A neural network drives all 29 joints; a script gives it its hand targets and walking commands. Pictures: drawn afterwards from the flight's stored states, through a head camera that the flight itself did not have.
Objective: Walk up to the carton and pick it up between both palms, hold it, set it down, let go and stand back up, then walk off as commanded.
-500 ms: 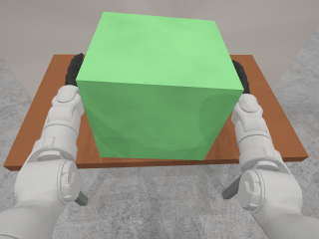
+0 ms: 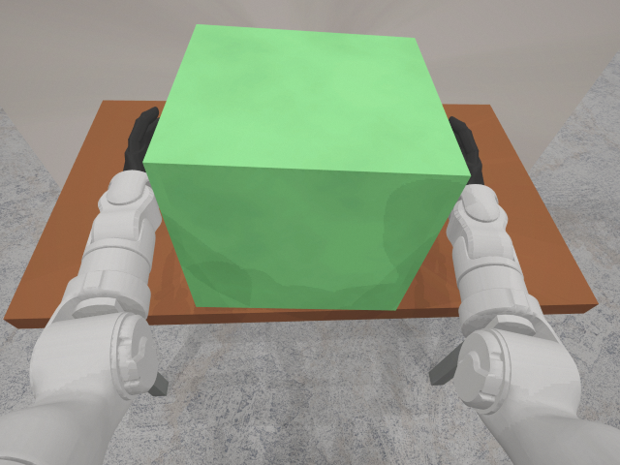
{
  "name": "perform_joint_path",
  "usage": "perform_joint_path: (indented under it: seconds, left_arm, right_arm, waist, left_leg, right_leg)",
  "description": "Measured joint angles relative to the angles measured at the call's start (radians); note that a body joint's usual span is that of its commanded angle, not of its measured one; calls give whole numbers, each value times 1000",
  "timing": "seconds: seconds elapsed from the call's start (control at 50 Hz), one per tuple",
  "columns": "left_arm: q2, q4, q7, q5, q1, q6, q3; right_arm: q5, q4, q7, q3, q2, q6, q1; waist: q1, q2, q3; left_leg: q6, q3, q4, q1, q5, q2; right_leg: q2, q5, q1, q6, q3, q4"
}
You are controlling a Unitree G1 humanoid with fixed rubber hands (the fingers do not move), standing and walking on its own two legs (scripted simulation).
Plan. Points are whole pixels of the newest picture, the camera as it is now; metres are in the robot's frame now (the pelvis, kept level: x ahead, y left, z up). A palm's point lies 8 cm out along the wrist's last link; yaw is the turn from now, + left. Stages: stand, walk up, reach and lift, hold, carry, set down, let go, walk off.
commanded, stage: set down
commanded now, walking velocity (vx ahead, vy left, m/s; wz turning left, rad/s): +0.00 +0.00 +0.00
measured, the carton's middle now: (302, 176) +0.49 +0.03 +0.06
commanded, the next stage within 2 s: none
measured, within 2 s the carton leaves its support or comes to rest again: neither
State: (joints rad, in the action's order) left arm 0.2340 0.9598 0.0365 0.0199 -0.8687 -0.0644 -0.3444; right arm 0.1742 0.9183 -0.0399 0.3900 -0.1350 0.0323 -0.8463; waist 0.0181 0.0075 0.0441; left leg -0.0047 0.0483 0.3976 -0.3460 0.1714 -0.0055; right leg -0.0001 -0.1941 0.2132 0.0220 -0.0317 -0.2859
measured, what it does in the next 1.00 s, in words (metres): stands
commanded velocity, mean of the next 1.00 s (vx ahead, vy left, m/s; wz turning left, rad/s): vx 0.00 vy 0.00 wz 0.00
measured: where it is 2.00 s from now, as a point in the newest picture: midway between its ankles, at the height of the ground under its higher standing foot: outside the picture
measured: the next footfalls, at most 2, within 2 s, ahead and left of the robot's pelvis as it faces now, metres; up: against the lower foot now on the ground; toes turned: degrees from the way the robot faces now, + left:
none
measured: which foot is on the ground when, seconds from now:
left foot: down 0.00-1.00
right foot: down 0.00-1.00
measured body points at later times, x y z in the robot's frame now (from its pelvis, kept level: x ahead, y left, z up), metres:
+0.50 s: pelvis +0.00 +0.00 +0.00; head +0.04 +0.01 +0.45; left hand +0.44 +0.23 +0.11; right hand +0.45 -0.18 +0.12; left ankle +0.01 +0.11 -0.75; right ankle -0.04 -0.13 -0.75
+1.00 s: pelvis -0.01 +0.00 +0.00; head +0.05 +0.01 +0.45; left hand +0.43 +0.24 +0.09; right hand +0.44 -0.18 +0.10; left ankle +0.01 +0.11 -0.75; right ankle -0.04 -0.13 -0.75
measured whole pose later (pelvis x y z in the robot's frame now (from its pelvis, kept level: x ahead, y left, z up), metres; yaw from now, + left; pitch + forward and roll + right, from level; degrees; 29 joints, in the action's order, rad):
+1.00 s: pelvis -0.01 +0.00 +0.00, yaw +0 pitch +7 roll -1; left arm 0.22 0.97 0.00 0.05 -0.86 -0.04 -0.38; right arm 0.11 0.97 -0.07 0.42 -0.14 0.06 -0.85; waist 0.02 0.00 0.02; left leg -0.01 0.05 0.40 -0.36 0.16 -0.01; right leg 0.00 -0.19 0.24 0.02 -0.03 -0.30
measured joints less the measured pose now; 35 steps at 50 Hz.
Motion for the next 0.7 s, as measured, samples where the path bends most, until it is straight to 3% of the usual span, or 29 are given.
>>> perform_joint_path:
  seconds: [0.7]
  left_arm:
    - [-12,0,17,26,12,21,-42]
  right_arm:
    - [34,0,-12,32,15,23,1]
  waist:
    - [0,-8,-7]
  left_leg:
    - [-1,0,0,0,-1,0]
  right_leg:
    - [0,0,1,0,0,-2]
